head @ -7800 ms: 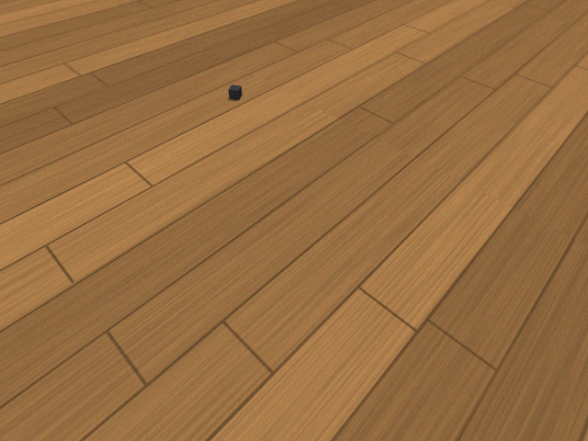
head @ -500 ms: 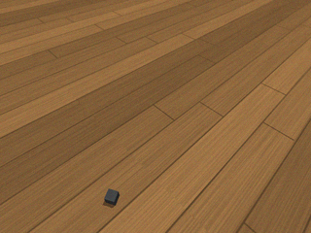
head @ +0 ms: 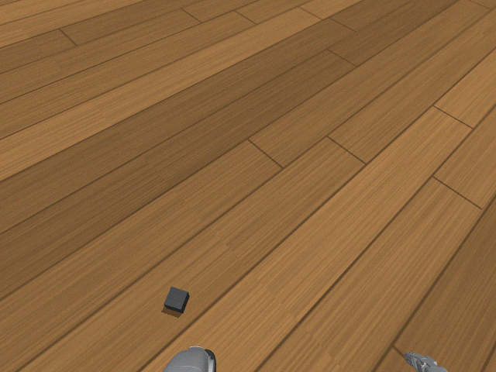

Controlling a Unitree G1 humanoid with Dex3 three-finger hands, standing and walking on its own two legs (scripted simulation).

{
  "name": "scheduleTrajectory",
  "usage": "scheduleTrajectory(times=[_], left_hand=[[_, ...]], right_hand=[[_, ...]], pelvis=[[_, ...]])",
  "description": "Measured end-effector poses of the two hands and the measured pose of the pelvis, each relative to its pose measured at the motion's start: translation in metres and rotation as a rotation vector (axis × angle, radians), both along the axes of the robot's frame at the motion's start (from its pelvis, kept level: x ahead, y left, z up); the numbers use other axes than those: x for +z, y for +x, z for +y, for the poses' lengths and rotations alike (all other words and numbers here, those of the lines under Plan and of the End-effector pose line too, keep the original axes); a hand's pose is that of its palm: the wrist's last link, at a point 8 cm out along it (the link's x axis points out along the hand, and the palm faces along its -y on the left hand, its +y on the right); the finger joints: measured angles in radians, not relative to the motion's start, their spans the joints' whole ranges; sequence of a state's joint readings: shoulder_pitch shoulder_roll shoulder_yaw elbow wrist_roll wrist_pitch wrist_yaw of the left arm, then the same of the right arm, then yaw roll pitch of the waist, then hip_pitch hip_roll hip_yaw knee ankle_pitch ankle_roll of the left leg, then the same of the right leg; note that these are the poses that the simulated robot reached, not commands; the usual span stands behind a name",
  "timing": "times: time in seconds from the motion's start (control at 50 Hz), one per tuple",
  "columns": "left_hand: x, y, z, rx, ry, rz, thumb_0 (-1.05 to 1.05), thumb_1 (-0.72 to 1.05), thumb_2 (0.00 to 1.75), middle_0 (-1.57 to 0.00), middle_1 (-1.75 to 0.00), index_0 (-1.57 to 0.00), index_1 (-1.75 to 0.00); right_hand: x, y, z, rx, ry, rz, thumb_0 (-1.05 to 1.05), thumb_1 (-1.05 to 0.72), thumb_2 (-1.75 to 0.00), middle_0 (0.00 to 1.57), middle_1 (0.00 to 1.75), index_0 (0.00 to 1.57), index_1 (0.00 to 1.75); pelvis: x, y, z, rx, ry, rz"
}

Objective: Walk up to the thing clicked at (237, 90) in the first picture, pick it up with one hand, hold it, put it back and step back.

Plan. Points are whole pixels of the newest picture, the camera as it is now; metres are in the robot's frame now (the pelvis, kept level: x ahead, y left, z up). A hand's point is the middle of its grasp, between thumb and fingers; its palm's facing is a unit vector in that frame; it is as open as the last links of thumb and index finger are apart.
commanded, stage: walk up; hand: left
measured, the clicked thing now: (177, 300) +0.40 +0.23 -0.73
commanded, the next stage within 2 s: none
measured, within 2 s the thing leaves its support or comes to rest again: neither
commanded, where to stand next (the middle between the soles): +0.00 -0.03 m, yaw +1 degrees
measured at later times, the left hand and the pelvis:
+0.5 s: hand out of the picture -0.04 +0.23 -0.14, palm faces -0.05 -0.90 -0.43, open 7.4 cm; pelvis -0.09 -0.04 +0.00, yaw -3 degrees
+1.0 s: hand out of the picture -0.02 +0.28 -0.14, palm faces +0.05 -0.94 -0.34, open 7.4 cm; pelvis -0.07 +0.00 +0.01, yaw +4 degrees
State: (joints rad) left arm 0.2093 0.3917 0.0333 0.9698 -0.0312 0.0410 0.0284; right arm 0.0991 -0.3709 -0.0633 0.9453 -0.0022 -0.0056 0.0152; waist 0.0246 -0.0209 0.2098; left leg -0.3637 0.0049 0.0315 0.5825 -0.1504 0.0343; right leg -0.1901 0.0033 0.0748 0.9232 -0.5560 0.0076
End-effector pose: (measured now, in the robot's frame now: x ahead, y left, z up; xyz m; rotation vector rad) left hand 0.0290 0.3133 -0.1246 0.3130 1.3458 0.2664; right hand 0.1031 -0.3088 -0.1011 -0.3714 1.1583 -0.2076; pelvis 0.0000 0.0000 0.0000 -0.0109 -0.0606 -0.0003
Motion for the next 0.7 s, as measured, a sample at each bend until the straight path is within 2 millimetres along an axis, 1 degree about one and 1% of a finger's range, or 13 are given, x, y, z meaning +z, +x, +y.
scheduleTrajectory(times=[0.08, 0.14, 0.2, 0.28, 0.34, 0.38, 0.44, 0.48, 0.54, 0.58, 0.62, 0.66, 0.7], left_hand=[[0.002, 0.034, -0.002, -0.045, -0.014, -0.066, 0.01, 0.9, 0.9, -0.2, -0.3, -0.2, -0.3], [0.003, 0.046, -0.003, -0.073, -0.014, -0.099, 0.01, 0.9, 0.9, -0.2, -0.3, -0.2, -0.3], [0.002, 0.046, -0.006, -0.093, -0.007, -0.111, 0.01, 0.9, 0.9, -0.2, -0.3, -0.2, -0.3], [0.002, 0.03, -0.014, -0.113, 0.005, -0.107, 0.01, 0.9, 0.9, -0.2, -0.3, -0.2, -0.3], [0.002, 0.006, -0.021, -0.122, 0.024, -0.094, 0.01, 0.9, 0.9, -0.2, -0.3, -0.2, -0.3], [0.005, -0.017, -0.028, -0.111, 0.036, -0.081, 0.01, 0.9, 0.9, -0.2, -0.3, -0.2, -0.3], [0.017, -0.05, -0.036, -0.099, 0.048, -0.055, 0.01, 0.9, 0.89, -0.2, -0.3, -0.21, -0.3], [0.027, -0.066, -0.04, -0.083, 0.059, -0.038, 0.01, 0.9, 0.89, -0.2, -0.3, -0.21, -0.3], [0.037, -0.077, -0.041, -0.071, 0.072, -0.049, 0.01, 0.9, 0.89, -0.2, -0.3, -0.21, -0.3], [0.043, -0.077, -0.041, -0.072, 0.072, -0.097, 0.01, 0.9, 0.89, -0.2, -0.3, -0.21, -0.3], [0.048, -0.075, -0.038, -0.062, 0.066, -0.164, 0.01, 0.9, 0.89, -0.2, -0.3, -0.21, -0.3], [0.051, -0.077, -0.032, -0.046, 0.062, -0.224, 0.01, 0.9, 0.89, -0.2, -0.3, -0.21, -0.3], [0.051, -0.083, -0.023, -0.035, 0.056, -0.249, 0.01, 0.9, 0.89, -0.2, -0.3, -0.21, -0.3]], right_hand=[[0.006, 0.015, 0.011, 0.004, -0.003, -0.039, 0.0, -0.91, -0.9, 0.2, 0.3, 0.21, 0.3], [0.008, 0.022, 0.012, 0.008, -0.008, -0.092, 0.0, -0.9, -0.9, 0.2, 0.3, 0.21, 0.3], [0.009, 0.02, 0.007, 0.012, -0.013, -0.134, 0.0, -0.9, -0.9, 0.21, 0.3, 0.21, 0.3], [0.003, 0.007, -0.01, 0.021, -0.021, -0.167, 0.0, -0.9, -0.9, 0.21, 0.3, 0.21, 0.3], [-0.008, -0.009, -0.029, 0.019, -0.017, -0.179, 0.0, -0.9, -0.9, 0.21, 0.3, 0.21, 0.3], [-0.016, -0.025, -0.041, 0.005, -0.011, -0.168, 0.0, -0.9, -0.9, 0.21, 0.3, 0.21, 0.3], [-0.02, -0.056, -0.049, -0.02, 0.003, -0.096, 0.0, -0.91, -0.9, 0.2, 0.3, 0.21, 0.3], [-0.018, -0.078, -0.053, -0.035, 0.016, -0.051, 0.0, -0.91, -0.9, 0.2, 0.3, 0.21, 0.3], [-0.019, -0.112, -0.056, -0.043, 0.021, 0.012, 0.0, -0.91, -0.9, 0.2, 0.3, 0.2, 0.3], [-0.018, -0.135, -0.055, -0.031, 0.029, 0.068, 0.0, -0.91, -0.9, 0.2, 0.3, 0.2, 0.3], [-0.016, -0.152, -0.052, -0.009, 0.034, 0.124, 0.0, -0.91, -0.9, 0.2, 0.3, 0.2, 0.3], [-0.012, -0.159, -0.049, 0.018, 0.029, 0.16, 0.0, -0.91, -0.9, 0.2, 0.3, 0.2, 0.3], [-0.007, -0.156, -0.043, 0.043, 0.02, 0.157, 0.01, -0.91, -0.9, 0.2, 0.3, 0.2, 0.3]], pelvis=[[0.004, -0.007, 0.002, -0.006, 0.002, 0.008], [0.002, -0.013, 0.0, -0.019, 0.013, 0.012], [-0.002, -0.022, -0.005, -0.038, 0.023, 0.01], [-0.011, -0.04, -0.013, -0.072, 0.024, 0.005], [-0.021, -0.057, -0.024, -0.088, 0.025, 0.008], [-0.023, -0.07, -0.031, -0.071, -0.011, -0.005], [-0.015, -0.08, -0.039, -0.065, 0.041, 0.002], [-0.007, -0.086, -0.04, -0.068, 0.062, 0.015], [0.001, -0.094, -0.04, -0.04, 0.049, 0.039], [0.004, -0.095, -0.04, -0.018, 0.04, 0.047], [0.006, -0.094, -0.038, 0.015, 0.035, 0.046], [0.007, -0.092, -0.035, 0.041, 0.033, 0.038], [0.007, -0.092, -0.029, 0.053, 0.028, 0.027]])
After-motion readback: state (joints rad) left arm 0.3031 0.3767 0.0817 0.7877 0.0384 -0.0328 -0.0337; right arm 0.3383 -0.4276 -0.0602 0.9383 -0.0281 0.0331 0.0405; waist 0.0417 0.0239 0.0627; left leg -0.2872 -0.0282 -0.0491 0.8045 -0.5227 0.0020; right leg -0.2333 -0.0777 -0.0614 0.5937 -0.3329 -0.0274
